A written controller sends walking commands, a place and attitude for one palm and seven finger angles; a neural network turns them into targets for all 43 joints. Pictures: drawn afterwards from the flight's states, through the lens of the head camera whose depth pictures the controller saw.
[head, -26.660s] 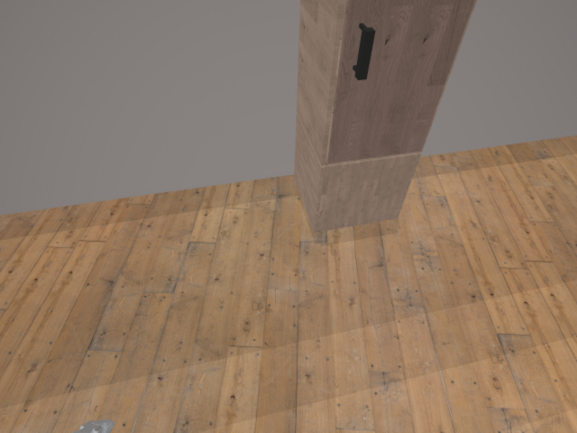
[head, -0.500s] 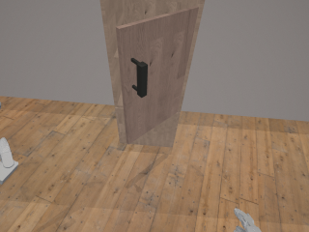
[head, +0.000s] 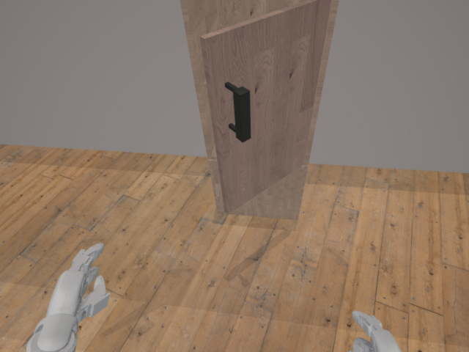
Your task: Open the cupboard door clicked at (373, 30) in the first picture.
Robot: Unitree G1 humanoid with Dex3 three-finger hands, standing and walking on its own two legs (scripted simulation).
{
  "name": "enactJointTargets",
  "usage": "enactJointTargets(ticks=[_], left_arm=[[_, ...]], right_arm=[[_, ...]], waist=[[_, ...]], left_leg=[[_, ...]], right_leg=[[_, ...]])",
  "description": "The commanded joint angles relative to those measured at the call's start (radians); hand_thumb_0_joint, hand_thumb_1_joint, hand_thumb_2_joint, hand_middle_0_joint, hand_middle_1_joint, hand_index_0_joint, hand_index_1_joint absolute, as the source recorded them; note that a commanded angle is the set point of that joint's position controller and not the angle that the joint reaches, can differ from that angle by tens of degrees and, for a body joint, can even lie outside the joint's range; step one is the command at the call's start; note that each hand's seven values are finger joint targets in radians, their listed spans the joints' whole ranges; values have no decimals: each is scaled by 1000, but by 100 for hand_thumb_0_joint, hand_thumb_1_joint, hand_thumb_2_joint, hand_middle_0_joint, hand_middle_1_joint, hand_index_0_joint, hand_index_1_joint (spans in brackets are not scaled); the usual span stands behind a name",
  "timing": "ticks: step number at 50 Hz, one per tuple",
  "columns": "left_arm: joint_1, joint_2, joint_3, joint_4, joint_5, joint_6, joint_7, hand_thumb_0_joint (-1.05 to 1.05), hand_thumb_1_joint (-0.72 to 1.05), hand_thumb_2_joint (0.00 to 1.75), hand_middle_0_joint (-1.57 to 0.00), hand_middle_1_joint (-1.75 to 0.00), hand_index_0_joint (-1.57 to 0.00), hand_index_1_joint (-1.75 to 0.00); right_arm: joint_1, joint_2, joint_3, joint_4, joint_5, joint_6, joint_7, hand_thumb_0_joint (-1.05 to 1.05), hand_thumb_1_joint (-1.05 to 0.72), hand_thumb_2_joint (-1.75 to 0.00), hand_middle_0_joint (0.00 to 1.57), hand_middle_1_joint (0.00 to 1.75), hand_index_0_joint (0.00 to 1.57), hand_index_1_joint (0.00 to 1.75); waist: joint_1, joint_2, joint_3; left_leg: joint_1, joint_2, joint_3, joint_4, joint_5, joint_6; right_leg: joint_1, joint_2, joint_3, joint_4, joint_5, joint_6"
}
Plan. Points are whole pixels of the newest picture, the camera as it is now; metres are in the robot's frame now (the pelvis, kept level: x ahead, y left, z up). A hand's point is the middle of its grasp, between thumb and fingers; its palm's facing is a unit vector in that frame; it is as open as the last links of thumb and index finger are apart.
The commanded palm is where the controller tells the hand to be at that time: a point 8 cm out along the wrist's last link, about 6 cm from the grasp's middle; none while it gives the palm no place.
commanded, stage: let the arm hang, fingers relaxed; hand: left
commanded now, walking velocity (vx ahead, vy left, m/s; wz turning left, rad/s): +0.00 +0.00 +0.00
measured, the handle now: (236, 111) +0.62 +0.03 +0.09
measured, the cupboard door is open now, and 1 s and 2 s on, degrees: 46 46 46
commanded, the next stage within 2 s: look to check the result in 0.96 s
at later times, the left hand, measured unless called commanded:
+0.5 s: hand out of the picture -0.09 +0.20 -0.15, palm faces +0.06 -0.97 -0.24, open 7.3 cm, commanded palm none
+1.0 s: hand out of the picture -0.01 +0.17 -0.16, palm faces +0.05 -0.98 -0.20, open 7.4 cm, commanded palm none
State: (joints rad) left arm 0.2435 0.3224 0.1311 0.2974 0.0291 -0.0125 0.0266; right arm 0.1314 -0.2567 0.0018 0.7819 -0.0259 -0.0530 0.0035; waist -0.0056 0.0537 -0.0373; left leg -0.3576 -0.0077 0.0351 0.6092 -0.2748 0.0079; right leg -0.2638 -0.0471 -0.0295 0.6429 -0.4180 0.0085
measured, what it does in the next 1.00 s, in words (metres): stands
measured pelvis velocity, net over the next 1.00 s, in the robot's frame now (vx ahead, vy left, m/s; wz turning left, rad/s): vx -0.02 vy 0.00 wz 0.02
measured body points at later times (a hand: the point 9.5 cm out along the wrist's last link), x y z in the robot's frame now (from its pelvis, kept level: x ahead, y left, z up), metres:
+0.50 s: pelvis -0.02 +0.01 +0.02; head +0.00 +0.00 +0.47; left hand -0.09 +0.25 -0.13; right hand -0.03 -0.22 -0.15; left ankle +0.03 +0.12 -0.72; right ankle -0.04 -0.12 -0.72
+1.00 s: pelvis -0.02 +0.00 +0.02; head -0.01 -0.01 +0.47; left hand -0.01 +0.22 -0.14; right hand -0.03 -0.22 -0.15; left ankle +0.03 +0.12 -0.72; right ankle -0.04 -0.12 -0.72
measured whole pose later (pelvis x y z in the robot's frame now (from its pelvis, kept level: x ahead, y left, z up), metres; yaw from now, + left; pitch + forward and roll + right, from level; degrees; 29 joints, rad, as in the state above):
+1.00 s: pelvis -0.02 +0.00 +0.02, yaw +1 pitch -2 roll +0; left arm 0.25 0.15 0.02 1.13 0.01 0.00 0.02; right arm 0.28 -0.15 -0.02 1.14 -0.03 0.02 -0.02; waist -0.02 0.02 0.04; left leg -0.24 0.01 0.00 0.44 -0.16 -0.01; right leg -0.13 -0.02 -0.06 0.45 -0.28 -0.01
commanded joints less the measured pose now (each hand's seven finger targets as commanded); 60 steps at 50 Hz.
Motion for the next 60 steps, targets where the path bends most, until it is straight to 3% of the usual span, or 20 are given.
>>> enactJointTargets(ticks=[1, 2, 3, 4, 6, 9, 13, 20, 27, 39, 45, 49, 52, 60], left_arm=[[59, 103, -40, 260, 6, 1, -15, 0, 90, 90, -20, -30, -20, -30], [23, 111, -48, 311, 3, 2, -11, 0, 90, 90, -20, -30, -20, -30], [-1, 92, -60, 367, -2, 3, -7, 0, 90, 90, -20, -30, -20, -30], [-24, 77, -71, 415, -7, 7, -4, 0, 90, 90, -20, -30, -20, -30], [0, 33, -87, 516, -17, 11, -3, 0, 90, 90, -20, -30, -20, -30], [61, -8, -82, 643, -19, 14, -3, 0, 90, 90, -20, -30, -20, -30], [87, -21, -95, 745, -21, 13, -6, 0, 90, 90, -20, -30, -20, -30], [130, -33, -102, 833, -22, 14, -3, 0, 90, 90, -20, -30, -20, -30], [138, -32, -98, 846, -21, 11, 4, 0, 90, 90, -20, -30, -20, -30], [91, -47, -91, 821, -19, 11, 8, 0, 90, 90, -20, -30, -20, -30], [83, -49, -84, 813, -21, 7, 6, 0, 90, 90, -20, -30, -20, -30], [75, -39, -81, 813, -21, 2, 6, 0, 90, 90, -20, -30, -20, -30], [75, -32, -79, 814, -22, 0, 6, 0, 90, 90, -20, -30, -20, -30], [58, -15, -81, 817, -22, -2, 5, 0, 90, 90, -20, -30, -20, -30]], right_arm=[[1, -90, -40, -26, -1, 25, -10, 0, -90, -90, 20, 30, 20, 30], [8, -97, -47, -8, -2, 36, -11, 0, -90, -90, 20, 30, 20, 30], [17, -82, -44, 24, -4, 44, -11, 0, -90, -90, 20, 30, 20, 30], [42, -64, -38, 53, -4, 50, -12, 0, -90, -90, 20, 30, 20, 30], [47, -60, -25, 111, -3, 50, -18, 0, -90, -90, 20, 30, 20, 30], [58, -38, -23, 168, 2, 55, -30, 0, -90, -90, 20, 30, 20, 30], [109, -33, -23, 235, 9, 59, -36, 0, -90, -90, 20, 30, 20, 30], [163, -29, -27, 303, 11, 61, -40, 0, -90, -90, 20, 30, 20, 30], [181, -16, -31, 325, 10, 64, -37, 0, -90, -90, 20, 30, 20, 30], [191, 31, -30, 339, 1, 68, -30, 0, -90, -90, 20, 30, 20, 30], [185, 19, -32, 334, 1, 59, -35, 0, -90, -90, 20, 30, 20, 30], [182, 6, -35, 329, 4, 55, -37, 0, -90, -90, 20, 30, 20, 30], [173, -5, -37, 328, 7, 55, -38, 0, -90, -90, 20, 30, 20, 30], [153, -27, -38, 329, 6, 56, -38, 0, -90, -90, 20, 30, 20, 30]], waist=[[14, -360, -31], [4, -323, -7], [-7, -216, 9], [-21, -134, 14], [-9, 72, 23], [7, 112, 29], [0, 21, 51], [1, -24, 94], [4, -66, 134], [-5, -59, 191], [0, -7, 142], [-2, -46, 121], [-1, -27, 119], [-7, -44, 111]], left_leg=[[11, 20, -36, 14, 119, 11], [24, 18, -28, 19, 51, 7], [65, 27, -26, -12, 75, 4], [127, 44, -33, -71, 190, 3], [178, 85, -86, -143, 338, 18], [158, 99, -110, -186, 262, 31], [176, 104, -123, -223, 184, 33], [161, 104, -130, -276, 85, 33], [145, 91, -121, -275, 66, 29], [121, 72, -95, -250, 57, 13], [126, 85, -112, -263, 103, 15], [145, 91, -108, -249, 169, 17], [162, 93, -106, -246, 176, 18], [182, 98, -104, -241, 196, 16]], right_leg=[[117, -166, 161, -212, 656, -94], [112, -177, 153, -216, 686, -114], [91, -167, 145, -210, 673, -114], [58, -134, 111, -198, 581, -91], [42, -61, 70, -192, 382, -42], [88, -48, 53, -249, 278, -42], [80, -46, 41, -293, 224, -49], [62, -44, 25, -310, 138, -50], [33, -48, 27, -318, 98, -56], [-28, -60, 52, -342, 34, -59], [28, -50, 45, -310, 116, -58], [56, -54, 41, -311, 176, -58], [50, -54, 41, -319, 176, -59], [58, -59, 46, -332, 200, -59]])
